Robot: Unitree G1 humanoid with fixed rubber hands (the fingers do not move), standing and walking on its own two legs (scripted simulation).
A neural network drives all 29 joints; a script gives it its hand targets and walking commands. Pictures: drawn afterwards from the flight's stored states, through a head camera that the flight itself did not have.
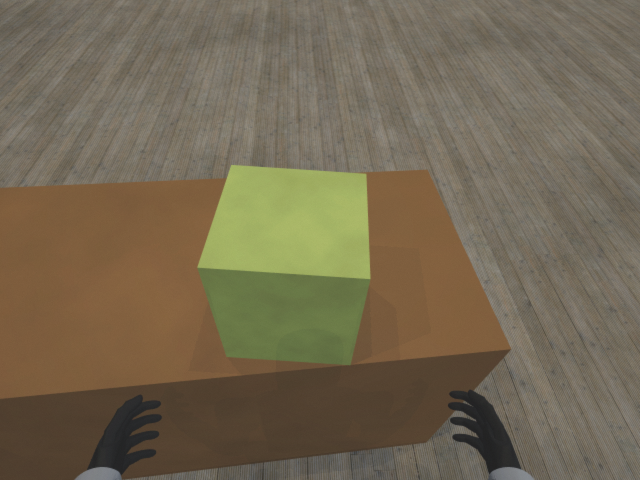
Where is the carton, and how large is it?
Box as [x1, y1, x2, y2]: [197, 165, 369, 364]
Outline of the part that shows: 231,165 197,267 226,356 350,364 369,282 369,253 365,174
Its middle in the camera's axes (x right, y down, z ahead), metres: -0.05 +0.05 +0.63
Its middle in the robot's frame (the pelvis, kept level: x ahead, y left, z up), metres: +0.42 +0.05 -0.03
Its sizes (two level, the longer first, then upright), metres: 0.210 0.200 0.250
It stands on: a pedestal, 0.62 m high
